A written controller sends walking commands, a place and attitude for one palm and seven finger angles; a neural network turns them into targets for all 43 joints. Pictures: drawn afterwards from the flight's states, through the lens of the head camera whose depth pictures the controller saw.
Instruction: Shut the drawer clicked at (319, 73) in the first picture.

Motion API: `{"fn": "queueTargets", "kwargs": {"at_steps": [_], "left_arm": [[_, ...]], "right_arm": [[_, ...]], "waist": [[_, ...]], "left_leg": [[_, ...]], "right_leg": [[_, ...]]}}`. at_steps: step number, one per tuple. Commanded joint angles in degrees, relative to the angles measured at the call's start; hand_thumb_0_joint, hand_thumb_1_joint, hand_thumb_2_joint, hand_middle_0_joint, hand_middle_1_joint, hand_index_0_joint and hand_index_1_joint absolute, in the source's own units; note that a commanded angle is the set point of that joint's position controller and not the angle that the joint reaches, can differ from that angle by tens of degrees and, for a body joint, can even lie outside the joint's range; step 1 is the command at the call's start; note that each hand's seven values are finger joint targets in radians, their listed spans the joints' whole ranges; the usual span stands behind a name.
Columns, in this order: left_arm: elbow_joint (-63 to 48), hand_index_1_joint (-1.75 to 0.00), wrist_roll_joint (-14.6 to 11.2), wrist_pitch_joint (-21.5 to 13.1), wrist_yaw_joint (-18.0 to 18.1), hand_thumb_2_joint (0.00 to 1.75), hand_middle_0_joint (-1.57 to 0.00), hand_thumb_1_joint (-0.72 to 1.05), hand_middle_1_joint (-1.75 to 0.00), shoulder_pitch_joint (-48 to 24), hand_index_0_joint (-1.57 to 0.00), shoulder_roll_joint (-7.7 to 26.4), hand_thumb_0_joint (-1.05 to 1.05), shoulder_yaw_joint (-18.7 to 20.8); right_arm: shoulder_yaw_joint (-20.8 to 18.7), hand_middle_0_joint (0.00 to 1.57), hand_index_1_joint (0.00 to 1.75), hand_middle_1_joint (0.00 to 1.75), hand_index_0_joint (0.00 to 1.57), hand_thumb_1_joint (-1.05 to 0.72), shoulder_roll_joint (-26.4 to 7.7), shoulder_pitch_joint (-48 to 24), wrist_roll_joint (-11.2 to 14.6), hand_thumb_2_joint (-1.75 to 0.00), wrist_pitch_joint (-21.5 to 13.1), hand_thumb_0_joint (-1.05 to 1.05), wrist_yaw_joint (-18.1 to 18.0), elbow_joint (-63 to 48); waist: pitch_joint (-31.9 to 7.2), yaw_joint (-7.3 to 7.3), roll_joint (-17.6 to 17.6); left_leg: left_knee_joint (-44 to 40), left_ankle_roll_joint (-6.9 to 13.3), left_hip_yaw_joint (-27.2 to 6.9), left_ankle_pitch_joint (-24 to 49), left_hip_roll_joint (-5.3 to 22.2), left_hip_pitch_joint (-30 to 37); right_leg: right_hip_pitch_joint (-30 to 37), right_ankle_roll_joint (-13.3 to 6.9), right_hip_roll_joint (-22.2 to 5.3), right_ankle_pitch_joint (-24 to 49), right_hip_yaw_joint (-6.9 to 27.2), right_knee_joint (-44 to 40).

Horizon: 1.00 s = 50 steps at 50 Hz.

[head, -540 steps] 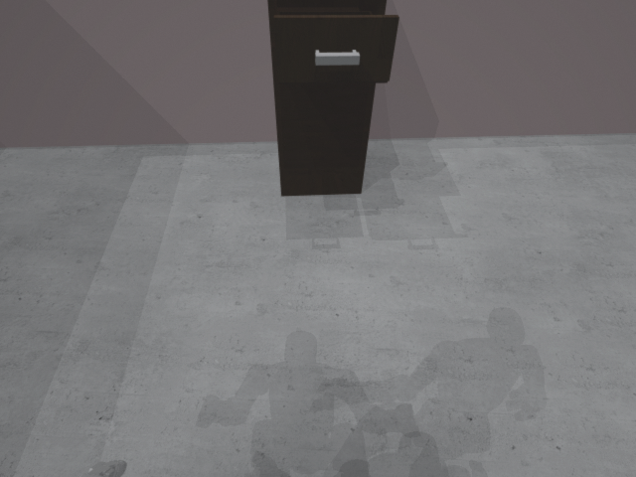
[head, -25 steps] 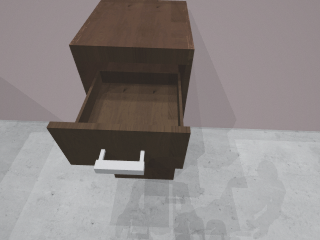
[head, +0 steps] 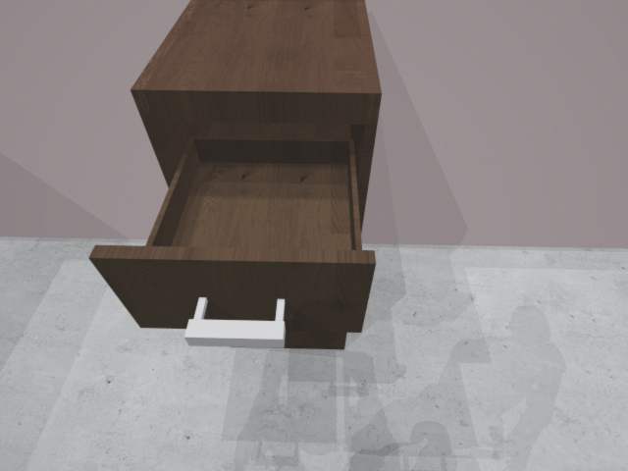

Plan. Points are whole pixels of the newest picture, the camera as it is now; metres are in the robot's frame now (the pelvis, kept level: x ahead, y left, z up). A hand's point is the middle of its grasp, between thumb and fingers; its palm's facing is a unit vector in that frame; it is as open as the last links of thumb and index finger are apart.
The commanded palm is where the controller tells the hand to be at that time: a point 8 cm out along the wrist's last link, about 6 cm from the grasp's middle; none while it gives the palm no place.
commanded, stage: look again from close up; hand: left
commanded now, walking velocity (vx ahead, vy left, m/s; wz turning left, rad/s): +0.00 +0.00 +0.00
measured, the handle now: (239, 319) +0.30 +0.12 +0.02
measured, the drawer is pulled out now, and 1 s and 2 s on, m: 0.28 0.28 0.28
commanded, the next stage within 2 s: raise the hand and make a fist in 0.44 s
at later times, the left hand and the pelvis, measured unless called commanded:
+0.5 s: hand out of the picture -0.01 +0.13 -0.17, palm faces +0.03 -0.98 -0.18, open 7.3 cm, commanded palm none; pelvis +0.01 -0.03 +0.00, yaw +0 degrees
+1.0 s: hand out of the picture +0.10 +0.10 -0.01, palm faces +0.13 -0.99 -0.07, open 6.1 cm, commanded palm +0.09 +0.16 -0.01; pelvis -0.02 -0.07 -0.06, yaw +4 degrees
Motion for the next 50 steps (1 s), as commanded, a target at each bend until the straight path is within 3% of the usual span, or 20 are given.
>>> {"fn": "queueTargets", "kwargs": {"at_steps": [1, 26, 27, 28, 29, 30, 31, 32, 34, 35, 37, 38, 39, 40, 42, 44, 45, 46, 48, 50], "left_arm": [[-0.9, -0.3, 0.2, -0.8, 0.3, 0.9, -0.2, 0.9, -0.3, 4.5, -0.2, 4.3, 0.0, 0.9], [-0.4, -0.3, 0.2, -1.9, 0.1, 0.9, -0.2, 0.9, -0.3, 5.0, -0.2, 4.3, 0.0, 0.5], [1.3, -0.3, 1.3, -2.9, 1.9, 0.9, -0.2, 0.9, -0.3, 7.3, -0.2, 7.2, 0.0, 0.7], [-88.5, -0.32, -10.0, -14.5, 1.7, 0.9, -0.22, 0.9, -0.32, -33.9, -0.22, 18.5, 0.0, 5.0], [-76.4, -0.34, -5.9, -10.1, 4.3, 0.9, -0.24, 0.9, -0.34, -14.1, -0.24, 13.3, 0.0, 3.3], [-68.0, -0.37, -6.8, -6.4, 7.3, 0.9, -0.26, 0.9, -0.37, -9.5, -0.26, 9.3, 0.0, 1.4], [-57.3, -0.39, -6.7, -0.4, 7.3, 0.9, -0.28, 0.9, -0.39, 5.9, -0.28, -1.9, 0.0, -5.8], [-67.6, -0.41, -8.5, -0.3, 6.1, 0.9, -0.3, 0.9, -0.41, 1.8, -0.3, -4.1, 0.0, -8.8], [-74.5, -0.45, -8.7, -5.2, 4.5, 0.9, -0.34, 0.9, -0.45, 1.8, -0.34, -0.2, 0.0, -6.8], [-74.1, -0.47, -8.5, -7.0, 3.9, 0.9, -0.36, 0.9, -0.47, 4.1, -0.36, -0.2, 0.0, -6.2], [-67.0, -0.52, -9.4, -11.9, 0.2, 0.9, -0.4, 0.9, -0.52, 14.6, -0.4, -1.8, 0.0, -4.1], [-63.1, -0.54, -10.3, -15.5, -2.7, 0.9, -0.42, 0.9, -0.54, 21.6, -0.42, -2.7, 0.0, -3.1], [-62.0, -0.56, -11.8, -19.4, -6.2, 0.9, -0.44, 0.9, -0.56, 27.1, -0.44, -2.4, 0.0, -1.4], [-60.6, -0.58, -12.4, -23.1, -9.5, 0.9, -0.46, 0.9, -0.58, 31.9, -0.46, 1.2, 0.0, 3.7], [-70.1, -0.62, -12.5, -30.0, -13.4, 0.9, -0.5, 0.9, -0.62, 25.9, -0.5, 3.9, 0.0, 4.3], [-83.7, -0.67, -11.2, -37.1, -13.9, 0.9, -0.54, 0.9, -0.67, 19.0, -0.54, 11.2, 0.0, 9.1], [-87.5, -0.69, -10.4, -39.0, -12.7, 0.9, -0.56, 0.9, -0.69, 16.5, -0.56, 14.8, 0.0, 11.2], [-89.9, -0.71, -10.4, -39.9, -11.7, 0.9, -0.58, 0.9, -0.71, 15.6, -0.58, 14.0, 0.0, 10.7], [-90.2, -0.75, -11.2, -41.8, -11.0, 0.9, -0.62, 0.9, -0.75, 12.1, -0.62, 10.3, 0.0, 8.7], [-89.3, -0.8, -12.5, -41.7, -12.0, 0.9, -0.66, 0.9, -0.8, 8.7, -0.66, 9.0, 0.0, 8.3]], "right_arm": [[-1.0, 0.2, 0.3, 0.3, 0.2, -0.9, -5.3, 4.1, -0.2, -0.9, -0.9, 0.0, -0.2, -0.7], [-0.6, 0.2, 0.3, 0.3, 0.2, -0.9, -3.6, 3.6, 0.0, -0.9, -1.0, 0.0, 0.1, 0.3], [-0.3, 0.2, 0.3, 0.3, 0.2, -0.9, -6.9, 0.2, 0.5, -0.9, -1.6, 0.0, 0.6, -4.8], [-1.5, 0.2, 0.3, 0.3, 0.2, -0.9, -18.1, 2.6, 2.3, -0.9, -9.9, 0.0, -1.6, -26.3], [0.2, 0.2, 0.3, 0.3, 0.2, -0.9, -12.3, -3.9, 2.2, -0.9, -15.2, 0.0, -2.9, -23.6], [-1.4, 0.2, 0.3, 0.3, 0.2, -0.9, -12.6, -2.5, 1.8, -0.9, -17.3, 0.0, -2.5, -19.2], [-1.0, 0.2, 0.3, 0.3, 0.2, -0.9, -9.4, -0.5, 3.0, -0.9, -17.5, 0.0, -1.4, -18.3], [-0.6, 0.2, 0.3, 0.3, 0.2, -0.9, -11.5, -1.2, 3.4, -0.9, -18.3, 0.0, -1.0, -22.9], [-1.0, 0.2, 0.3, 0.3, 0.2, -0.9, -14.3, -3.9, 2.7, -0.9, -20.9, 0.0, -1.4, -27.0], [-1.4, 0.2, 0.3, 0.3, 0.2, -0.9, -14.4, -4.0, 2.2, -0.9, -21.5, 0.0, -1.2, -29.3], [-2.7, 0.2, 0.3, 0.3, 0.2, -0.9, -14.3, -4.8, 1.5, -0.9, -21.4, 0.0, 0.1, -32.8], [-3.0, 0.2, 0.3, 0.3, 0.2, -0.9, -14.0, -6.0, 1.4, -0.9, -21.0, 0.0, 0.9, -34.7], [-3.4, 0.2, 0.3, 0.3, 0.2, -0.9, -13.8, -7.3, 1.4, -0.9, -20.4, 0.0, 1.7, -36.5], [-4.1, 0.2, 0.3, 0.3, 0.2, -0.9, -13.9, -8.4, 1.6, -0.9, -19.3, 0.0, 3.0, -37.7], [-4.0, 0.2, 0.3, 0.3, 0.2, -0.9, -13.9, -9.7, 1.2, -0.9, -18.7, 0.0, 4.4, -42.0], [-4.2, 0.2, 0.3, 0.3, 0.2, -0.9, -12.4, -8.8, 0.5, -0.9, -19.2, 0.0, 4.5, -43.7], [-4.2, 0.2, 0.3, 0.3, 0.2, -0.9, -12.6, -7.6, 0.2, -0.9, -19.0, 0.0, 4.5, -43.0], [-3.9, 0.2, 0.3, 0.3, 0.2, -0.9, -12.2, -7.8, 0.1, -0.9, -18.5, 0.0, 4.2, -44.0], [-3.4, 0.2, 0.3, 0.3, 0.2, -0.9, -11.5, -8.0, 0.9, -0.9, -17.7, 0.0, 3.8, -43.8], [-3.0, 0.2, 0.3, 0.3, 0.2, -0.9, -12.0, -7.4, 1.7, -0.9, -17.5, 0.0, 3.3, -43.9]], "waist": [[1.4, 0.25, -0.2], [1.3, 0.13, -1.6], [-1.1, 1.08, -6.7], [-30.6, -5.26, 6.8], [-27.2, -0.97, 14.6], [-21.2, -1.73, 15.1], [-12.1, -1.8, 8.2], [-5.9, -1.89, 5.8], [-3.6, -2.61, 0.2], [-3.7, -3.37, -5.3], [-1.1, -1.01, -18.2], [-0.6, 0.55, -22.5], [-1.1, 1.84, -23.6], [-2.3, 3.91, -17.8], [-8.6, 3.98, -6.6], [-17.5, 4.35, 8.8], [-18.2, 3.9, 14.1], [-19.2, 2.7, 13.7], [-15.3, -0.24, 11.3], [-13.1, -3.17, 5.1]], "left_leg": [[-5.2, -4.3, -10.8, 16.3, 12.3, -0.6], [-4.3, -3.4, -8.8, 9.4, 11.8, -0.6], [6.4, -4.9, -7.9, 23.4, 13.7, -6.0], [1.6, -6.6, -9.5, 28.0, 7.2, 8.3], [-1.2, -7.8, -8.3, 36.1, 10.0, 9.3], [-1.5, -9.3, -8.2, 32.5, 10.0, 4.8], [-1.9, -8.6, -9.4, 23.9, 10.0, -0.1], [-1.0, -7.7, -10.3, 16.4, 9.7, -5.3], [3.8, -6.6, -10.3, 5.5, 7.6, -10.3], [6.4, -5.6, -10.1, 4.2, 6.6, -12.5], [10.9, -5.5, -9.8, 1.5, 6.3, -19.3], [13.1, -5.7, -8.9, -0.5, 5.7, -23.4], [14.9, -6.1, -7.7, -1.8, 5.1, -26.7], [16.1, -7.1, -6.4, -1.1, 4.5, -27.8], [20.1, -6.9, -4.9, 0.0, 3.6, -30.2], [22.8, -6.2, -4.5, 3.9, 4.0, -27.3], [24.3, -6.1, -4.9, 4.5, 4.5, -26.9], [25.4, -5.6, -5.4, 4.4, 4.9, -27.0], [28.4, -5.2, -6.7, 0.9, 5.1, -29.8], [31.1, -4.6, -7.6, -4.0, 4.9, -32.8]], "right_leg": [[-1.6, -3.2, -2.3, 7.3, 2.2, -1.8], [-1.7, -4.3, -3.0, 9.9, 5.4, -5.7], [2.5, -3.5, -4.6, 28.6, 3.7, -2.1], [6.4, -3.5, 1.8, 19.2, 0.3, 2.3], [2.1, -4.9, 2.6, 3.5, -0.4, 5.4], [-2.1, -3.8, 2.3, -3.0, -2.1, 7.1], [-6.9, -3.4, 1.9, -5.4, -3.1, 7.0], [-7.4, -3.3, 1.6, -4.3, -4.1, 5.7], [-7.4, -3.8, 2.1, -2.0, -4.5, 1.2], [-8.2, -3.9, 2.1, -2.8, -4.5, 0.7], [-13.5, -3.8, 2.6, -7.6, -5.1, 2.8], [-15.2, -3.6, 2.8, -9.8, -5.0, 4.2], [-15.3, -3.6, 2.8, -9.8, -4.5, 5.9], [-13.5, -4.4, 2.4, -7.2, -3.3, 7.4], [-13.2, -5.0, 2.1, -2.4, -1.8, 13.4], [-12.9, -5.9, 2.3, 1.2, -0.3, 17.9], [-15.6, -6.1, 2.7, 1.2, -0.2, 19.5], [-17.3, -6.2, 2.9, 0.3, 0.0, 20.0], [-22.2, -6.0, 3.2, -2.9, 0.9, 19.9], [-24.8, -5.3, 2.7, -9.6, 3.3, 17.3]]}}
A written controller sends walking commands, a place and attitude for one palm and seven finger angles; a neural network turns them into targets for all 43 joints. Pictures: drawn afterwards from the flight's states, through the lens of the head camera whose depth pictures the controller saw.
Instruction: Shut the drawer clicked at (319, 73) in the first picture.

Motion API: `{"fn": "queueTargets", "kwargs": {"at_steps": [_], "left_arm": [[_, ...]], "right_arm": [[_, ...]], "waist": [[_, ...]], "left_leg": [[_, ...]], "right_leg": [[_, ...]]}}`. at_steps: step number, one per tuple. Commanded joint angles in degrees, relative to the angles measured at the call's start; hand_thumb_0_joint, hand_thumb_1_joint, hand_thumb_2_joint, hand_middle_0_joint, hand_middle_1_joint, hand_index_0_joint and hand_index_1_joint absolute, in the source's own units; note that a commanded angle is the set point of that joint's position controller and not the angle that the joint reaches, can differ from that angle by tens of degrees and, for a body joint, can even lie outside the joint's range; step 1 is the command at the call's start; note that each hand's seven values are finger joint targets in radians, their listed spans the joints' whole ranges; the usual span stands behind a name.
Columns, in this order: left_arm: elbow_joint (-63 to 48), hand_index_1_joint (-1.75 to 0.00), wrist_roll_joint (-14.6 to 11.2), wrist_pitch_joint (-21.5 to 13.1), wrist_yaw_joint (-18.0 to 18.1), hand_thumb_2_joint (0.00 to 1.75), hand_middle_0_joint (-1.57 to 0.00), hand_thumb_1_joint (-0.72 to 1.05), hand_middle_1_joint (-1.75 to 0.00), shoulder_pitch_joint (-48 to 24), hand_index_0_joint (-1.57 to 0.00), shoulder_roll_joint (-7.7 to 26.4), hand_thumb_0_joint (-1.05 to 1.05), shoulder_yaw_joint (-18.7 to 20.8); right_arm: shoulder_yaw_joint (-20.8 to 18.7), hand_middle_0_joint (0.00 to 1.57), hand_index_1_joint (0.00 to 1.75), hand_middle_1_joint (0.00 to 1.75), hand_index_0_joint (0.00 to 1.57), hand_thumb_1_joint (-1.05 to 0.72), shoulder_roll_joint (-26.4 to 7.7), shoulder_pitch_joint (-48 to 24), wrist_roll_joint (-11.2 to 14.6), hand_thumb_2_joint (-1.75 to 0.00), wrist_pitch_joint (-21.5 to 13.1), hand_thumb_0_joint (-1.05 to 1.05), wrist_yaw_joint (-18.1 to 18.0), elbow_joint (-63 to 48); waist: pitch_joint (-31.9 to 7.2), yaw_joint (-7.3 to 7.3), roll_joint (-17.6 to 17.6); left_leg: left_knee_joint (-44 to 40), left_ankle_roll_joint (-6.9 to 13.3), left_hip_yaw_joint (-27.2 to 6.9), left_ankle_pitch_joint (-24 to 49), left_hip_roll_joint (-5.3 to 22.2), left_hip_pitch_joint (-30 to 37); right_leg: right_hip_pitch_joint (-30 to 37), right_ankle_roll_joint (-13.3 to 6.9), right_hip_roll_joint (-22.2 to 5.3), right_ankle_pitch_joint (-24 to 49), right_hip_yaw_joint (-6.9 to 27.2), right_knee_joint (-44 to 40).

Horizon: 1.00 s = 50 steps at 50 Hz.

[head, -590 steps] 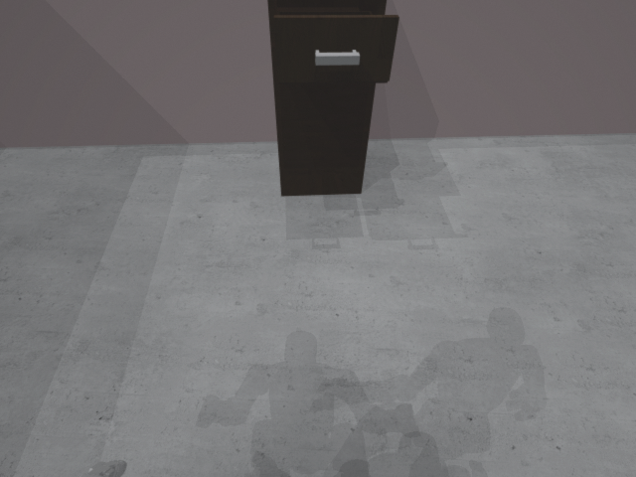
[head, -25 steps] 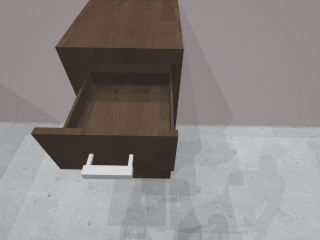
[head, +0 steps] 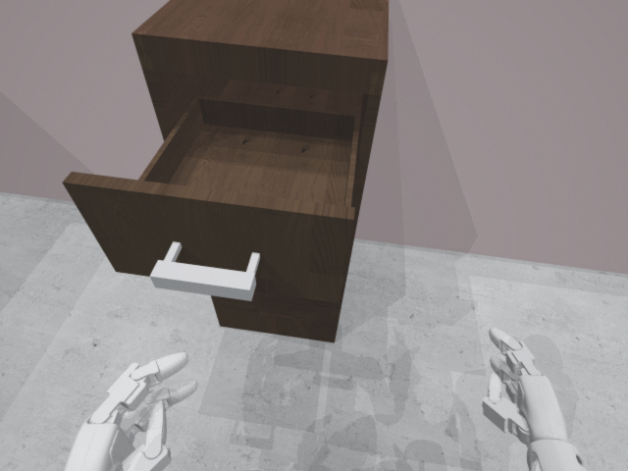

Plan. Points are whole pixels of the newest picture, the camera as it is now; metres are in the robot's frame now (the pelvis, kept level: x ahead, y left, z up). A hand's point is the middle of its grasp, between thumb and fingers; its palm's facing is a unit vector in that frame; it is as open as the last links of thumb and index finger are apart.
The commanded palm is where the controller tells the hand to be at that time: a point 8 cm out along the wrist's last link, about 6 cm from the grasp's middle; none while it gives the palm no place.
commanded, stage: raise the hand and make a fist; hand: left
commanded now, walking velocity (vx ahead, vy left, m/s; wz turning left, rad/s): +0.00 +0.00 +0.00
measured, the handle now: (209, 267) +0.34 +0.17 +0.08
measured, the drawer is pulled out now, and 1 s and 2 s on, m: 0.28 0.28 0.28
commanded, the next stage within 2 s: bring the fist close to the handle in 1.44 s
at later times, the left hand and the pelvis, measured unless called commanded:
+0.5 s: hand (135, 400) +0.17 +0.19 +0.10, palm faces +0.01 -1.00 -0.06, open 3.4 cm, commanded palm +0.12 +0.24 +0.11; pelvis +0.01 +0.02 +0.02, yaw +0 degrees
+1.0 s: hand (132, 380) +0.16 +0.17 +0.17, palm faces -0.06 -1.00 -0.06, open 3.2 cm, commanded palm +0.11 +0.22 +0.18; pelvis +0.02 +0.05 +0.03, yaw +0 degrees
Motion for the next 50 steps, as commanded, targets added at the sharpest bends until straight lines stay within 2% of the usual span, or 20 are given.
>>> {"fn": "queueTargets", "kwargs": {"at_steps": [1, 4, 6, 8, 10, 13, 15, 17, 20, 23, 25, 28, 30, 31, 33, 37, 41, 44, 45, 50], "left_arm": [[-18.2, -0.82, -3.6, -8.1, -1.6, 0.9, -0.68, 0.9, -0.82, -13.8, -0.68, 2.8, 0.0, 3.5], [-13.7, -0.88, -6.3, -1.7, -8.1, 0.9, -0.74, 0.9, -0.88, -13.0, -0.74, 3.4, 0.0, 1.4], [-11.9, -0.93, -6.3, 4.2, -11.4, 0.9, -0.78, 0.9, -0.93, -12.3, -0.78, 6.3, 0.0, 2.7], [-13.6, -0.97, -6.2, 9.6, -12.2, 0.9, -0.82, 0.9, -0.97, -10.9, -0.82, 9.9, 0.0, 6.8], [-13.1, -1.01, -6.9, 13.3, -10.1, 0.9, -0.86, 0.9, -1.01, -7.5, -0.86, 12.8, 0.0, 13.5], [-16.9, -1.08, -9.6, 13.6, -6.2, 0.9, -0.92, 0.9, -1.08, -4.8, -0.92, 7.7, 0.0, 14.5], [-19.0, -1.12, -9.9, 12.1, -3.8, 0.9, -0.96, 0.9, -1.12, -3.3, -0.96, 8.7, 0.0, 16.3], [-20.2, -1.17, -8.5, 10.2, -3.3, 0.9, -1.0, 0.9, -1.17, -0.6, -1.0, 8.2, 0.0, 15.2], [-22.5, -1.23, -6.9, 8.3, -5.1, 0.9, -1.06, 0.9, -1.23, 2.1, -1.06, 5.0, 0.0, 9.2], [-25.1, -1.3, -7.4, 8.1, -7.6, 0.9, -1.12, 0.9, -1.3, 1.2, -1.12, 4.0, 0.0, 5.3], [-27.9, -1.34, -7.3, 8.3, -7.5, 0.9, -1.16, 0.9, -1.34, 0.6, -1.16, 3.7, 0.0, 3.7], [-31.8, -1.4, -5.7, 9.0, -4.4, 0.9, -1.22, 0.9, -1.4, 0.5, -1.22, 6.2, 0.0, 6.1], [-33.9, -1.45, -4.2, 9.8, -1.5, 0.9, -1.26, 0.9, -1.45, 1.8, -1.26, 6.5, 0.0, 6.7], [-34.6, -1.47, -4.0, 10.5, -0.6, 0.9, -1.28, 0.9, -1.47, 3.0, -1.28, 4.0, 0.0, 4.8], [-36.1, -1.51, -3.6, 12.0, 0.3, 0.9, -1.32, 0.9, -1.51, 2.1, -1.32, 2.8, 0.0, 3.1], [-38.7, -1.6, -2.2, 16.5, 0.1, 0.9, -1.4, 0.9, -1.6, 2.6, -1.4, 0.5, 0.0, -2.0], [-41.9, -1.6, -0.2, 21.6, -0.3, 0.9, -1.4, 0.9, -1.6, 2.0, -1.4, 0.6, 0.0, -4.7], [-45.8, -1.6, 0.4, 24.0, 0.9, 0.9, -1.4, 0.9, -1.6, 0.7, -1.4, 1.9, 0.0, -3.7], [-46.4, -1.6, 0.4, 24.5, 1.6, 0.9, -1.4, 0.9, -1.6, 1.4, -1.4, 3.5, 0.0, -1.6], [-51.6, -1.6, -0.2, 25.1, 3.3, 0.9, -1.4, 0.9, -1.6, 1.4, -1.4, 0.6, 0.0, -3.6]], "right_arm": [[0.7, 0.2, 0.3, 0.3, 0.2, -0.9, -2.9, -0.2, 1.1, -0.9, -1.6, 0.0, -0.4, -6.4], [1.1, 0.2, 0.3, 0.3, 0.2, -0.9, -4.4, 0.0, 2.3, -0.9, -1.8, 0.0, -2.2, -7.7], [1.3, 0.2, 0.3, 0.3, 0.2, -0.9, -4.8, 0.3, 3.3, -0.9, -1.4, 0.0, -3.1, -8.4], [1.3, 0.2, 0.3, 0.3, 0.2, -0.9, -4.3, -0.4, 3.3, -0.9, -0.9, 0.0, -4.0, -9.1], [1.4, 0.2, 0.3, 0.3, 0.2, -0.9, -3.0, -1.8, 3.0, -0.9, 0.2, 0.0, -4.4, -8.5], [1.8, 0.2, 0.3, 0.3, 0.2, -0.9, -1.0, -2.7, 2.7, -0.9, 1.0, 0.0, -4.4, -7.8], [1.8, 0.2, 0.3, 0.3, 0.2, -0.9, -0.8, -3.3, 2.5, -0.9, 0.5, 0.0, -4.1, -7.5], [1.4, 0.2, 0.3, 0.3, 0.2, -0.9, -0.7, -2.2, 2.3, -0.9, -0.3, 0.0, -3.6, -6.9], [1.4, 0.2, 0.3, 0.3, 0.2, -0.9, -1.5, -2.3, 2.2, -0.9, -2.0, 0.0, -2.8, -6.9], [1.3, 0.2, 0.3, 0.3, 0.2, -0.9, -2.6, -0.6, 2.7, -0.9, -4.1, 0.0, -2.6, -7.7], [1.4, 0.2, 0.3, 0.3, 0.2, -0.9, -2.9, -0.8, 2.7, -0.9, -5.1, 0.0, -2.8, -7.6], [1.3, 0.2, 0.3, 0.3, 0.2, -0.9, -2.9, 0.0, 2.5, -0.9, -5.5, 0.0, -2.8, -7.9], [1.4, 0.2, 0.3, 0.3, 0.2, -0.9, -2.5, -0.6, 2.3, -0.9, -5.0, 0.0, -2.6, -7.9], [1.7, 0.2, 0.3, 0.3, 0.2, -0.9, -1.9, -0.1, 2.3, -0.9, -4.7, 0.0, -2.3, -8.4], [2.1, 0.2, 0.3, 0.3, 0.2, -0.9, -1.9, -0.5, 2.3, -0.9, -4.3, 0.0, -1.9, -8.9], [3.0, 0.2, 0.3, 0.3, 0.2, -0.9, -2.0, -0.8, 2.5, -0.9, -3.7, 0.0, -1.4, -9.7], [3.8, 0.2, 0.3, 0.3, 0.2, -0.9, -2.0, -1.3, 2.8, -0.9, -2.8, 0.0, -1.1, -10.2], [4.4, 0.2, 0.3, 0.3, 0.2, -0.9, -1.6, -2.0, 2.7, -0.9, -1.9, 0.0, -1.0, -11.0], [4.3, 0.2, 0.3, 0.3, 0.2, -0.9, -1.5, -2.7, 2.8, -0.9, -1.6, 0.0, -1.0, -11.1], [5.0, 0.2, 0.3, 0.3, 0.2, -0.9, -1.0, -2.2, 3.0, -0.9, -1.5, 0.0, -0.2, -11.4]], "waist": [[-1.3, -6.25, 4.6], [-1.6, -6.5, -3.1], [-4.6, -5.41, -3.8], [-8.9, -3.27, -2.9], [-11.0, -0.84, -3.9], [-8.0, 0.19, -3.0], [-7.0, 0.92, -2.7], [-6.2, 0.78, -0.7], [-4.1, -0.71, 0.5], [-4.0, -1.94, 0.6], [-3.0, -2.33, 0.7], [-4.1, -1.04, 3.3], [-3.9, -0.27, 4.5], [-3.8, -0.18, 5.1], [-2.5, -0.35, 6.2], [-0.9, -0.88, 5.0], [1.8, -1.07, 4.1], [2.0, -0.38, 4.3], [1.6, 0.22, 4.3], [0.6, 0.22, 6.6]], "left_leg": [[-2.0, 1.7, -1.9, 7.2, -1.2, -4.3], [-1.5, 1.9, -1.2, 2.8, -1.6, -7.8], [-2.5, 2.2, -1.0, 3.7, -1.7, -7.3], [-4.0, 2.1, -1.3, 6.9, -1.8, -5.7], [-5.4, 1.6, -1.9, 10.1, -1.7, -5.0], [-8.1, 0.8, -2.3, 12.8, -1.4, -2.7], [-9.1, 0.6, -2.4, 13.5, -1.2, -2.3], [-10.0, 0.7, -2.1, 15.0, -1.1, -1.2], [-10.4, 1.4, -2.1, 17.0, -1.0, 1.3], [-11.3, 1.7, -2.4, 15.3, -1.0, 3.5], [-11.9, 2.0, -2.8, 14.9, -0.8, 5.1], [-14.1, 1.7, -3.5, 14.1, -0.4, 6.7], [-15.2, 1.5, -3.8, 15.3, 0.1, 8.0], [-15.9, 1.2, -3.9, 16.3, 0.2, 8.8], [-16.5, 0.7, -4.4, 18.0, 0.6, 9.5], [-18.0, 0.1, -5.6, 20.1, 1.6, 10.9], [-20.3, -0.4, -6.7, 19.4, 2.3, 11.3], [-21.7, -0.9, -7.2, 18.3, 2.5, 12.0], [-22.0, -1.1, -7.1, 18.1, 2.5, 12.1], [-22.5, -2.0, -7.6, 22.4, 3.1, 14.6]], "right_leg": [[-0.1, 2.1, -1.5, -0.9, 11.2, -11.3], [4.8, 4.4, -3.5, -8.4, 15.8, -17.6], [9.5, 5.5, -4.6, -7.2, 17.7, -19.2], [14.7, 6.1, -5.5, -1.4, 17.7, -18.6], [19.2, 6.3, -5.7, 5.0, 16.5, -17.4], [20.2, 5.9, -5.1, 13.1, 13.6, -16.5], [20.3, 5.6, -4.7, 14.1, 12.7, -16.0], [19.3, 5.4, -4.3, 15.9, 11.8, -15.4], [16.3, 5.5, -3.7, 17.6, 10.2, -15.3], [14.0, 4.6, -2.7, 11.9, 8.6, -16.2], [12.7, 3.9, -2.0, 8.6, 7.4, -16.4], [12.4, 2.9, -1.1, 6.7, 4.5, -14.7], [12.3, 2.6, -0.6, 8.2, 2.8, -13.6], [12.3, 2.6, -0.4, 9.1, 1.9, -13.0], [12.2, 2.6, -0.3, 10.4, 1.2, -12.6], [12.5, 2.9, -0.3, 10.9, 0.8, -13.2], [13.1, 2.8, -0.2, 9.9, 0.6, -14.2], [14.1, 2.7, -0.1, 9.1, 0.4, -14.4], [14.8, 2.6, 0.1, 9.1, 0.4, -14.3], [15.6, 2.8, -0.1, 10.4, 0.1, -14.4]]}}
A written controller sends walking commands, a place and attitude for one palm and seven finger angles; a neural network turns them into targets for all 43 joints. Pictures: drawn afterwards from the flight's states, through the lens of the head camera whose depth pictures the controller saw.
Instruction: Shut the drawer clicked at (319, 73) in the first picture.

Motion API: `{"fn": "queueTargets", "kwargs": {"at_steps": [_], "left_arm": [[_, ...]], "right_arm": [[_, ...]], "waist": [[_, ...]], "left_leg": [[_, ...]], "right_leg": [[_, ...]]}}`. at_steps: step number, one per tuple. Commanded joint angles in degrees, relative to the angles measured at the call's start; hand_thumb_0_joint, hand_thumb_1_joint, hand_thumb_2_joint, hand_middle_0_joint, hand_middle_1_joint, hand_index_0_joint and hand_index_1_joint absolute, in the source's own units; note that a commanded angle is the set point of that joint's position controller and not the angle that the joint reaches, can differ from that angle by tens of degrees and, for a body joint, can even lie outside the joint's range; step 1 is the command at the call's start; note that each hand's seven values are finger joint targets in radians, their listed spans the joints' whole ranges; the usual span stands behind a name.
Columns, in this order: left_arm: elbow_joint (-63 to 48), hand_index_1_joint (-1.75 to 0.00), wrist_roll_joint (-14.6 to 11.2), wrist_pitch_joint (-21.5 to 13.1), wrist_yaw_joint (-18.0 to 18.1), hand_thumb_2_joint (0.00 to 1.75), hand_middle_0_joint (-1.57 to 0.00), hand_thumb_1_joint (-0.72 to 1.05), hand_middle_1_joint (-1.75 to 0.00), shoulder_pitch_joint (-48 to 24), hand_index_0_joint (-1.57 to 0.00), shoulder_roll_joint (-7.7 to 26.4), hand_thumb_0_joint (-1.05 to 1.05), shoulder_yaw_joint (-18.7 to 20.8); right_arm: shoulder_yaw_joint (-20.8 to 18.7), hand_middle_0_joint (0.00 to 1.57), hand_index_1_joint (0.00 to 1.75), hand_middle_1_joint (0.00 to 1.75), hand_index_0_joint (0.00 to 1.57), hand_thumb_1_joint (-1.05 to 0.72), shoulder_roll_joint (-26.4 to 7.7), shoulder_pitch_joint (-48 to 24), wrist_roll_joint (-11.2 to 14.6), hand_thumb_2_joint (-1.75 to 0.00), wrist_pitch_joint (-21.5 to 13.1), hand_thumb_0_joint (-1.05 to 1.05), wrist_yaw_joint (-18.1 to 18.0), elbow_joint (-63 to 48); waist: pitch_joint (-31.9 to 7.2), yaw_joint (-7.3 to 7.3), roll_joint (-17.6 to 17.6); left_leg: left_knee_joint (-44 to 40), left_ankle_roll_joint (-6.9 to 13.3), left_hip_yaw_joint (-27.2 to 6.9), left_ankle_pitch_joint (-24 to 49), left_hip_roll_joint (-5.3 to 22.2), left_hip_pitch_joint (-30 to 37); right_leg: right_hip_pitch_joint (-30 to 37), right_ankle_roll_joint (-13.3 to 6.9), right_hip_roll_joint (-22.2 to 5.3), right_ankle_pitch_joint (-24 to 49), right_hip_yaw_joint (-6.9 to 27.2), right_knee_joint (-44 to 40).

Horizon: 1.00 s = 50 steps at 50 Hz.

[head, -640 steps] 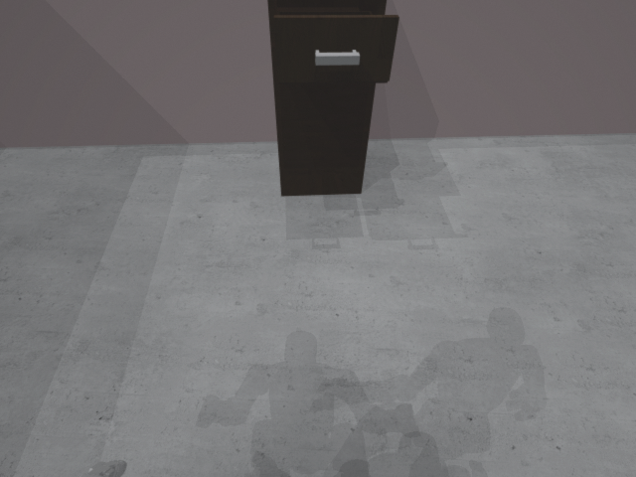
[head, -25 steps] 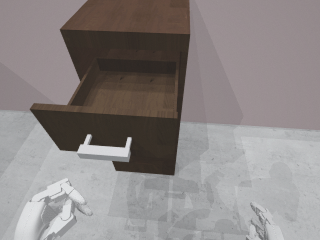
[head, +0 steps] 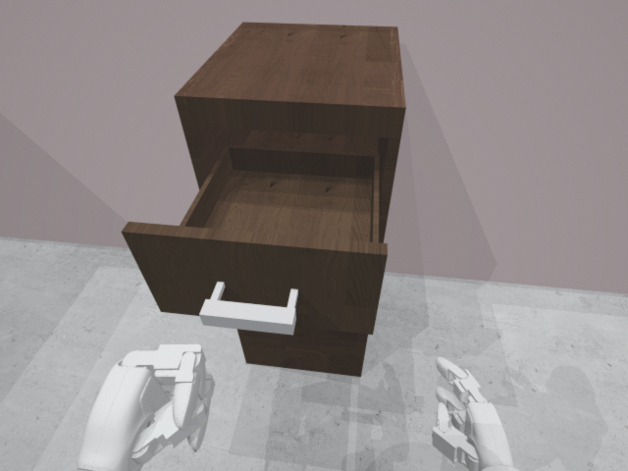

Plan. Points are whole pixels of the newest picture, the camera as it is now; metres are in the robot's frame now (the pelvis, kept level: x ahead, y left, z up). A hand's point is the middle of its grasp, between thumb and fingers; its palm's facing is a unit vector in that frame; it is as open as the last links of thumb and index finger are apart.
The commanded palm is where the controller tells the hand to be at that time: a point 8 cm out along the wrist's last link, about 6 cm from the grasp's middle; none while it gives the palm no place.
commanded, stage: raise the hand and make a fist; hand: left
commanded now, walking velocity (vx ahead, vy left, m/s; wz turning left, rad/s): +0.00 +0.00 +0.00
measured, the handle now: (252, 304) +0.32 +0.12 +0.05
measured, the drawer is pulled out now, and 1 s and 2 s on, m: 0.28 0.28 0.28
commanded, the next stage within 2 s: bring the fist close to the handle in 0.44 s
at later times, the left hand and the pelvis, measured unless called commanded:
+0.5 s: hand (227, 406) +0.15 +0.09 +0.15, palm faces +0.02 -1.00 -0.10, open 3.3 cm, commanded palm +0.10 +0.15 +0.15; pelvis +0.00 -0.04 +0.01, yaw +1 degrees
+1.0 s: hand (232, 401) +0.17 +0.10 +0.11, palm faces -0.03 -1.00 -0.06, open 3.3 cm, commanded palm +0.13 +0.16 +0.11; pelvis +0.00 -0.05 +0.01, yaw +1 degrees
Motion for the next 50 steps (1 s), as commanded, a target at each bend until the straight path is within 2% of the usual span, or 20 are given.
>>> {"fn": "queueTargets", "kwargs": {"at_steps": [1, 4, 7, 10, 15, 16, 17, 20, 23, 24, 27, 29, 32, 34, 35, 38, 41, 43, 45, 50], "left_arm": [[-17.7, -1.6, -1.1, -3.5, 1.5, 0.9, -1.4, 0.9, -1.6, -1.3, -1.4, 0.2, 0.0, 1.1], [-14.9, -1.6, -1.0, -2.5, 0.9, 0.9, -1.4, 0.9, -1.6, 0.6, -1.4, -0.6, 0.0, -0.1], [-13.3, -1.6, 0.1, -1.0, 0.3, 0.9, -1.4, 0.9, -1.6, 3.0, -1.4, 0.6, 0.0, 0.7], [-14.4, -1.6, 0.5, -0.7, 0.6, 0.9, -1.4, 0.9, -1.6, 3.7, -1.4, 3.3, 0.0, 4.0], [-16.1, -1.6, -2.3, -4.5, 1.6, 0.9, -1.4, 0.9, -1.6, 3.3, -1.4, 4.7, 0.0, 8.3], [-16.2, -1.6, -2.8, -5.5, 1.5, 0.9, -1.4, 0.9, -1.6, 3.0, -1.4, 4.3, 0.0, 8.1], [-14.2, -1.6, -3.4, -6.2, 1.4, 0.9, -1.4, 0.9, -1.6, 3.1, -1.4, 3.7, 0.0, 8.1], [-11.9, -1.6, -4.2, -7.7, 0.1, 0.9, -1.4, 0.9, -1.6, -1.1, -1.4, 2.8, 0.0, 6.2], [-8.4, -1.6, -3.9, -7.1, -1.4, 0.9, -1.4, 0.9, -1.6, -1.4, -1.4, 4.2, 0.0, 6.5], [-7.3, -1.6, -3.6, -6.7, -1.7, 0.9, -1.4, 0.9, -1.6, -1.9, -1.4, 6.0, 0.0, 8.4], [-6.0, -1.6, -3.6, -5.4, -2.4, 0.9, -1.4, 0.9, -1.6, -1.7, -1.4, 8.2, 0.0, 11.9], [-3.0, -1.6, -4.8, -5.0, -2.8, 0.9, -1.4, 0.9, -1.6, -3.1, -1.4, 7.7, 0.0, 13.4], [0.5, -1.6, -7.3, -5.8, -3.4, 0.9, -1.4, 0.9, -1.6, -3.8, -1.4, 8.4, 0.0, 17.1], [1.7, -1.6, -8.2, -7.2, -4.2, 0.9, -1.4, 0.9, -1.6, -5.0, -1.4, 8.3, 0.0, 17.7], [1.4, -1.6, -8.3, -8.3, -4.6, 0.9, -1.4, 0.9, -1.6, -6.4, -1.4, 8.0, 0.0, 16.7], [3.2, -1.6, -8.6, -10.7, -6.2, 0.9, -1.4, 0.9, -1.6, -7.9, -1.4, 6.9, 0.0, 14.7], [5.4, -1.6, -7.9, -12.6, -7.4, 0.9, -1.4, 0.9, -1.6, -10.9, -1.4, 5.8, 0.0, 11.8], [8.0, -1.6, -7.3, -13.1, -7.4, 0.9, -1.4, 0.9, -1.6, -10.6, -1.4, 7.1, 0.0, 13.4], [8.4, -1.6, -6.6, -13.5, -6.9, 0.9, -1.4, 0.9, -1.6, -11.5, -1.4, 6.9, 0.0, 12.9], [9.9, -1.6, -5.8, -13.9, -4.4, 0.9, -1.4, 0.9, -1.6, -9.8, -1.4, 6.1, 0.0, 14.1]], "right_arm": [[-3.6, 0.2, 0.3, 0.3, 0.2, -0.9, -7.1, -6.6, 0.5, -0.9, -3.9, 0.0, 0.2, -9.9], [-3.9, 0.2, 0.3, 0.3, 0.2, -0.9, -7.5, -6.3, 0.5, -0.9, -4.3, 0.0, 0.1, -9.3], [-4.3, 0.2, 0.3, 0.3, 0.2, -0.9, -7.6, -6.7, 0.7, -0.9, -3.6, 0.0, -0.1, -9.7], [-4.5, 0.2, 0.3, 0.3, 0.2, -0.9, -7.4, -7.7, 0.8, -0.9, -2.7, 0.0, -0.5, -10.3], [-4.4, 0.2, 0.3, 0.3, 0.2, -0.9, -6.7, -7.2, 0.7, -0.9, -3.9, 0.0, -1.2, -9.6], [-4.3, 0.2, 0.3, 0.3, 0.2, -0.9, -6.8, -7.0, 0.6, -0.9, -4.5, 0.0, -1.4, -9.4], [-4.3, 0.2, 0.3, 0.3, 0.2, -0.9, -6.8, -6.7, 0.7, -0.9, -4.9, 0.0, -1.5, -8.9], [-4.2, 0.2, 0.3, 0.3, 0.2, -0.9, -7.9, -6.5, 0.8, -0.9, -6.5, 0.0, -1.9, -8.0], [-4.4, 0.2, 0.3, 0.3, 0.2, -0.9, -8.2, -6.2, 0.8, -0.9, -7.6, 0.0, -2.4, -7.5], [-4.6, 0.2, 0.3, 0.3, 0.2, -0.9, -8.1, -6.3, 0.8, -0.9, -7.6, 0.0, -2.6, -7.2], [-4.6, 0.2, 0.3, 0.3, 0.2, -0.9, -7.7, -7.5, 0.8, -0.9, -7.3, 0.0, -3.1, -7.1], [-4.4, 0.2, 0.3, 0.3, 0.2, -0.9, -7.5, -7.6, 0.8, -0.9, -7.1, 0.0, -3.4, -6.5], [-4.2, 0.2, 0.3, 0.3, 0.2, -0.9, -7.6, -7.5, 0.8, -0.9, -7.1, 0.0, -3.9, -5.3], [-4.2, 0.2, 0.3, 0.3, 0.2, -0.9, -7.8, -7.1, 0.7, -0.9, -7.6, 0.0, -4.0, -4.7], [-4.2, 0.2, 0.3, 0.3, 0.2, -0.9, -8.1, -7.0, 0.7, -0.9, -8.0, 0.0, -3.9, -4.4], [-4.4, 0.2, 0.3, 0.3, 0.2, -0.9, -8.9, -6.0, 0.4, -0.9, -9.4, 0.0, -3.7, -3.7], [-4.8, 0.2, 0.3, 0.3, 0.2, -0.9, -9.5, -5.5, 0.1, -0.9, -10.7, 0.0, -3.5, -3.0], [-5.2, 0.2, 0.3, 0.3, 0.2, -0.9, -9.6, -5.6, 0.0, -0.9, -10.8, 0.0, -3.5, -2.7], [-5.4, 0.2, 0.3, 0.3, 0.2, -0.9, -9.5, -6.2, -0.1, -0.9, -10.6, 0.0, -3.3, -2.7], [-5.8, 0.2, 0.3, 0.3, 0.2, -0.9, -8.9, -6.5, -0.6, -0.9, -9.2, 0.0, -2.8, -2.8]], "waist": [[0.0, -0.48, 0.7], [0.9, -0.89, -2.6], [0.9, -0.44, -4.2], [0.5, 0.38, -3.3], [-1.1, 0.63, -2.2], [-1.2, 0.45, -1.1], [0.2, 0.1, -2.4], [2.9, -1.18, -1.7], [3.1, -1.25, -4.3], [2.8, -0.96, -6.5], [1.6, 0.12, -6.4], [2.0, 0.1, -7.8], [0.5, 0.28, -7.1], [-0.4, 0.0, -6.2], [-0.3, -0.4, -3.5], [-0.9, -1.11, -3.1], [0.1, -2.26, -5.6], [-0.1, -1.73, -6.8], [0.3, -1.42, -5.9], [-2.7, -0.28, -4.5]], "left_leg": [[-12.8, -5.9, -9.3, 18.9, 5.7, 1.2], [-12.7, -5.2, -8.5, 17.2, 5.1, 0.5], [-12.6, -4.7, -7.1, 17.6, 4.2, -0.5], [-12.4, -4.2, -6.0, 16.0, 3.5, -0.9], [-11.1, -3.6, -5.0, 16.2, 3.0, -0.2], [-10.7, -3.4, -4.7, 15.9, 2.9, 0.4], [-10.4, -3.3, -4.6, 14.9, 2.9, -0.2], [-9.8, -2.5, -4.8, 11.2, 2.6, -0.7], [-9.1, -2.1, -4.3, 10.3, 2.1, -1.5], [-8.9, -2.0, -4.1, 10.2, 2.0, -1.9], [-8.8, -1.9, -3.4, 11.5, 1.7, -1.3], [-8.4, -2.0, -3.1, 11.6, 1.5, -2.1], [-7.9, -2.5, -3.0, 12.2, 1.3, -2.4], [-7.5, -2.7, -3.0, 12.7, 1.3, -2.2], [-7.4, -2.7, -3.0, 13.3, 1.1, -1.5], [-7.0, -2.7, -3.2, 14.0, 1.1, -1.2], [-6.9, -2.4, -3.6, 13.6, 1.1, -1.5], [-7.0, -2.4, -3.6, 12.6, 0.9, -2.7], [-7.6, -2.3, -3.5, 12.3, 0.8, -2.8], [-8.1, -2.4, -3.1, 14.5, 0.8, -3.1]], "right_leg": [[1.3, -1.7, 1.6, 6.4, -2.0, -3.8], [1.9, -1.6, 1.7, 7.0, -1.8, -5.1], [3.7, -1.8, 1.5, 9.0, -1.4, -5.7], [5.0, -2.1, 1.5, 8.6, -0.9, -6.2], [5.6, -2.0, 1.5, 9.9, -0.3, -7.3], [5.2, -2.0, 1.5, 9.9, 0.0, -7.5], [4.6, -1.9, 1.4, 9.3, 0.2, -8.1], [3.0, -1.7, 1.1, 5.6, 1.6, -10.1], [3.7, -1.4, 0.3, 3.9, 4.1, -12.3], [4.3, -1.2, 0.0, 3.0, 5.2, -13.3], [6.5, -1.0, -0.7, 4.0, 7.1, -14.5], [7.1, -0.4, -1.2, 4.9, 8.1, -15.3], [8.7, 0.5, -1.7, 9.0, 9.2, -15.5], [9.2, 1.1, -2.2, 11.3, 9.8, -15.5], [8.9, 0.9, -2.2, 12.5, 9.6, -15.2], [8.3, 1.2, -2.5, 14.0, 9.6, -14.6], [6.5, 1.0, -2.2, 12.2, 8.8, -14.3], [6.1, 0.8, -2.2, 9.6, 9.1, -14.3], [5.5, -0.1, -1.7, 6.6, 8.0, -13.9], [6.2, -0.9, -0.8, 9.2, 5.4, -10.9]]}}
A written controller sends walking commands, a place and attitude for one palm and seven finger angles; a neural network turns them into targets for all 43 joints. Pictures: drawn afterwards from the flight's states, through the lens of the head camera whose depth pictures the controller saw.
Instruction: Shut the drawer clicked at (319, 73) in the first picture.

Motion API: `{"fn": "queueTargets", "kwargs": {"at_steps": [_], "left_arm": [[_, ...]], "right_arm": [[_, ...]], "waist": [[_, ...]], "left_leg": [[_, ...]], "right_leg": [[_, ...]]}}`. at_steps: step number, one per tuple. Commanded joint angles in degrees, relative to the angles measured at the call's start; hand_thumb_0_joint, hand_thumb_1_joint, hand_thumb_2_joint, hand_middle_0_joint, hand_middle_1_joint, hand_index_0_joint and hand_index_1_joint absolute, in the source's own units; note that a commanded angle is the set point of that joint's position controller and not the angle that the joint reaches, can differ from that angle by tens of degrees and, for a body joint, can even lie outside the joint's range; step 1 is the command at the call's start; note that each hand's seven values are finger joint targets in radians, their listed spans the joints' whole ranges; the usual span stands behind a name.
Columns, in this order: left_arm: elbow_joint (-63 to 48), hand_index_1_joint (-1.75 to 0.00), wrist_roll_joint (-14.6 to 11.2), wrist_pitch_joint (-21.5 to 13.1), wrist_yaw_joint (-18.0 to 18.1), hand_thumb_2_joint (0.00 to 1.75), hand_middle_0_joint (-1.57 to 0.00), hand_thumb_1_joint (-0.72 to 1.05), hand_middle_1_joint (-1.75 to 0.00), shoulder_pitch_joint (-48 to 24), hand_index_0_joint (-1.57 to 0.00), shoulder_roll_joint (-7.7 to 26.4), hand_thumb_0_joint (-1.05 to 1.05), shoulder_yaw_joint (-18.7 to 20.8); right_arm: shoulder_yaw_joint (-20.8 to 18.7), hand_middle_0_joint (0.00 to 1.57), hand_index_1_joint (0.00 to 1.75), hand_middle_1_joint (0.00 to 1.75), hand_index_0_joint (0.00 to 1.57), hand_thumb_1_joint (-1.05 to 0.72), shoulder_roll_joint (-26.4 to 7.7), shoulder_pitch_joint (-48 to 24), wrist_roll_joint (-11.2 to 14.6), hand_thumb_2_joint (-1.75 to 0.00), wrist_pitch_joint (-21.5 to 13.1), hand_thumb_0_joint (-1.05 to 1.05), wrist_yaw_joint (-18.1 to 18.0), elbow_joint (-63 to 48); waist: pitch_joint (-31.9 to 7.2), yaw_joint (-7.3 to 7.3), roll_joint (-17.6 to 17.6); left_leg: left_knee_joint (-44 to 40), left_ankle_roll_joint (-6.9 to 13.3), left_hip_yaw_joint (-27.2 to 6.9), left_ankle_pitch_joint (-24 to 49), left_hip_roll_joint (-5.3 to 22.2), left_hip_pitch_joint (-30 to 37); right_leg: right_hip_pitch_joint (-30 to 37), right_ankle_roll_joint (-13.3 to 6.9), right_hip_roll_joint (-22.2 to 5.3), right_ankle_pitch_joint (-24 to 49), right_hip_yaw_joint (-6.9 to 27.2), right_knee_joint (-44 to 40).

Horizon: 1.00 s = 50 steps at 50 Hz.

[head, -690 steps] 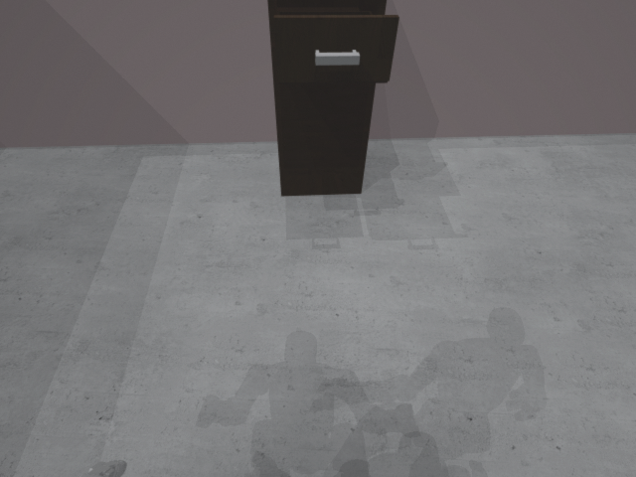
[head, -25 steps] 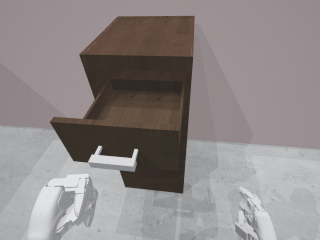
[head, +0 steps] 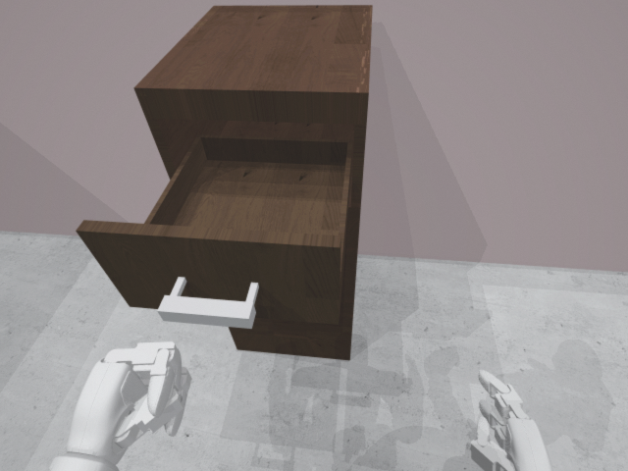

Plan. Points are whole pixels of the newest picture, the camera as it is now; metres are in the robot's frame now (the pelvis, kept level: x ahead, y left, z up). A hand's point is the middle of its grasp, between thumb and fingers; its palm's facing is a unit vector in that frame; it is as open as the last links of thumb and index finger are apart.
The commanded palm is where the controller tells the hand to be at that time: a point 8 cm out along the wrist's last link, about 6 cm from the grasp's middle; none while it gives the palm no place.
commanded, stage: bring the fist close to the handle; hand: left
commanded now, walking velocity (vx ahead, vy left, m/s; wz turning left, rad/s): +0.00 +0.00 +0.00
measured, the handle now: (212, 298) +0.33 +0.17 +0.05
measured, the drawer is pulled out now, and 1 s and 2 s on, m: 0.28 0.28 0.20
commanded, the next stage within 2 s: push the drawer shut in 0.94 s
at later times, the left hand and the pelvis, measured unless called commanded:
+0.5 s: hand (205, 373) +0.22 +0.15 +0.05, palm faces -0.06 -1.00 -0.02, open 3.3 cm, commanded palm +0.20 +0.20 +0.05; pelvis -0.01 +0.03 -0.02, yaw -1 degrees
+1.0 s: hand (213, 375) +0.22 +0.14 +0.04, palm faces -0.05 -1.00 -0.05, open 3.3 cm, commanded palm +0.20 +0.20 +0.05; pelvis +0.00 +0.02 -0.03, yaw -1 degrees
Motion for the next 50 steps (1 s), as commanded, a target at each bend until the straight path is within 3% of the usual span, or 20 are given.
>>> {"fn": "queueTargets", "kwargs": {"at_steps": [1, 6, 11, 15, 19, 24, 27, 30, 32, 35, 36, 40, 45, 47, 50], "left_arm": [[-11.2, -1.6, -0.4, -4.8, 2.1, 0.9, -1.4, 0.9, -1.6, -0.5, -1.4, 4.1, 0.0, 4.4], [-10.8, -1.6, 0.9, -6.0, 3.0, 0.9, -1.4, 0.9, -1.6, -3.7, -1.4, 2.3, 0.0, 0.4], [-8.4, -1.6, 2.6, -6.6, 4.2, 0.9, -1.4, 0.9, -1.6, -9.6, -1.4, 1.6, 0.0, -2.6], [-7.0, -1.6, 3.9, -6.7, 6.1, 0.9, -1.4, 0.9, -1.6, -10.1, -1.4, 2.1, 0.0, -1.9], [-6.1, -1.6, 4.2, -7.0, 7.6, 0.9, -1.4, 0.9, -1.6, -11.7, -1.4, 0.1, 0.0, -3.5], [-3.3, -1.6, 5.5, -7.3, 8.6, 0.9, -1.4, 0.9, -1.6, -14.9, -1.4, -1.4, 0.0, -6.2], [-1.0, -1.6, 6.3, -7.5, 9.3, 0.9, -1.4, 0.9, -1.6, -14.6, -1.4, -0.6, 0.0, -5.3], [-5.0, -1.6, 6.1, -8.1, 10.1, 0.9, -1.4, 0.9, -1.6, -14.4, -1.4, 2.1, 0.0, -2.8], [-6.6, -1.6, 5.7, -8.2, 10.6, 0.9, -1.4, 0.9, -1.6, -12.7, -1.4, 2.0, 0.0, -2.6], [-5.4, -1.6, 5.4, -8.2, 10.9, 0.9, -1.4, 0.9, -1.6, -12.4, -1.4, 1.5, 0.0, -2.6], [-5.2, -1.6, 5.3, -8.3, 10.6, 0.9, -1.4, 0.9, -1.6, -13.2, -1.4, -0.3, 0.0, -4.6], [-3.6, -1.6, 5.1, -7.5, 9.2, 0.9, -1.4, 0.9, -1.6, -10.9, -1.4, -1.4, 0.0, -6.4], [-5.7, -1.6, 5.3, -7.6, 9.1, 0.9, -1.4, 0.9, -1.6, -10.7, -1.4, 3.5, 0.0, -1.8], [-7.1, -1.6, 5.0, -8.3, 9.6, 0.9, -1.4, 0.9, -1.6, -10.1, -1.4, 3.5, 0.0, -1.0], [-6.9, -1.6, 4.4, -9.2, 10.1, 0.9, -1.4, 0.9, -1.6, -11.5, -1.4, 3.0, 0.0, -0.9]], "right_arm": [[-2.1, 0.2, 0.3, 0.3, 0.2, -0.9, -4.1, -6.7, -0.4, -0.9, -2.8, 0.0, 0.5, -10.1], [-2.0, 0.2, 0.3, 0.3, 0.2, -0.9, -4.7, -5.9, -0.8, -0.9, -2.2, 0.0, 0.8, -10.6], [-1.8, 0.2, 0.3, 0.3, 0.2, -0.9, -5.5, -4.8, -1.1, -0.9, -1.2, 0.0, 0.7, -11.3], [-1.7, 0.2, 0.3, 0.3, 0.2, -0.9, -5.5, -4.1, -1.6, -0.9, 0.1, 0.0, 1.0, -12.1], [-1.8, 0.2, 0.3, 0.3, 0.2, -0.9, -5.2, -3.4, -1.7, -0.9, 1.2, 0.0, 1.4, -13.1], [-1.8, 0.2, 0.3, 0.3, 0.2, -0.9, -5.6, -2.5, -2.0, -0.9, 2.6, 0.0, 1.9, -13.5], [-2.1, 0.2, 0.3, 0.3, 0.2, -0.9, -5.8, -2.0, -2.1, -0.9, 3.9, 0.0, 2.1, -13.9], [-2.2, 0.2, 0.3, 0.3, 0.2, -0.9, -5.5, -2.0, -2.0, -0.9, 4.8, 0.0, 2.2, -14.7], [-2.2, 0.2, 0.3, 0.3, 0.2, -0.9, -5.1, -1.7, -1.9, -0.9, 5.2, 0.0, 2.4, -15.3], [-2.0, 0.2, 0.3, 0.3, 0.2, -0.9, -5.1, -1.6, -1.7, -0.9, 6.0, 0.0, 2.2, -14.9], [-1.9, 0.2, 0.3, 0.3, 0.2, -0.9, -5.0, -1.8, -1.7, -0.9, 6.1, 0.0, 2.3, -15.0], [-2.0, 0.2, 0.3, 0.3, 0.2, -0.9, -5.6, -1.7, -1.6, -0.9, 6.3, 0.0, 2.3, -15.3], [-2.3, 0.2, 0.3, 0.3, 0.2, -0.9, -5.6, -1.4, -1.6, -0.9, 6.9, 0.0, 1.9, -15.5], [-2.3, 0.2, 0.3, 0.3, 0.2, -0.9, -4.9, -1.3, -1.5, -0.9, 7.0, 0.0, 1.9, -15.8], [-2.1, 0.2, 0.3, 0.3, 0.2, -0.9, -4.8, -1.8, -1.5, -0.9, 7.0, 0.0, 1.9, -15.4]], "waist": [[-4.2, 0.65, -4.3], [-3.4, -0.79, -2.2], [-2.6, -2.24, -3.9], [-6.7, -1.27, -2.7], [-9.3, -1.35, -2.5], [-9.4, -2.19, -2.8], [-10.1, -1.97, -4.4], [-14.0, -0.89, -1.8], [-15.4, -0.59, -1.0], [-12.8, -1.67, -3.7], [-11.4, -2.42, -3.6], [-9.6, -2.81, -4.5], [-12.3, -2.01, -4.2], [-13.2, -1.84, -3.7], [-11.1, -2.33, -3.1]], "left_leg": [[-4.5, 1.4, -1.1, 11.7, -1.3, -3.1], [-4.2, 1.3, -1.8, 10.2, -0.8, -3.8], [-3.3, 1.1, -3.3, 5.8, -0.4, -5.9], [-2.5, 0.6, -3.7, 8.0, -0.4, -6.5], [-1.1, -0.1, -3.7, 11.2, -0.2, -6.8], [0.8, -0.5, -4.2, 12.8, 0.1, -8.5], [1.8, -0.6, -3.9, 13.4, 0.2, -9.9], [1.9, -0.6, -3.3, 15.3, 0.0, -8.8], [2.1, -0.5, -2.8, 16.4, 0.1, -8.4], [2.4, -0.1, -2.8, 15.9, 0.3, -9.9], [2.5, 0.0, -2.8, 14.9, 0.3, -10.1], [2.8, 0.3, -2.9, 13.2, 0.1, -11.3], [3.4, 0.6, -2.0, 12.4, -0.4, -11.9], [3.5, 0.6, -1.9, 13.4, -0.4, -11.3], [3.8, 0.7, -1.8, 11.8, -0.4, -12.2]], "right_leg": [[5.5, 2.9, -2.8, 8.3, 6.6, -7.6], [1.6, 2.4, -1.7, 6.6, 4.4, -4.9], [-3.0, 2.3, -1.2, 1.2, 3.7, -2.8], [-2.8, 2.0, -1.2, 3.3, 3.2, 0.0], [-3.6, 1.9, -1.1, 6.4, 2.8, 2.3], [-6.2, 1.9, -1.0, 7.3, 2.7, 4.5], [-6.7, 1.8, -0.9, 7.8, 2.8, 5.6], [-3.9, 1.6, -1.1, 9.7, 3.5, 5.5], [-2.7, 1.6, -1.2, 11.1, 3.7, 5.6], [-3.1, 1.8, -0.9, 11.6, 3.8, 5.0], [-4.3, 2.0, -0.9, 11.2, 3.7, 4.9], [-5.0, 2.0, -1.0, 9.9, 3.6, 4.4], [-2.2, 2.0, -1.3, 10.8, 5.0, 4.1], [-1.6, 2.0, -1.3, 12.1, 5.0, 4.4], [-2.6, 2.0, -1.3, 10.5, 5.3, 3.7]]}}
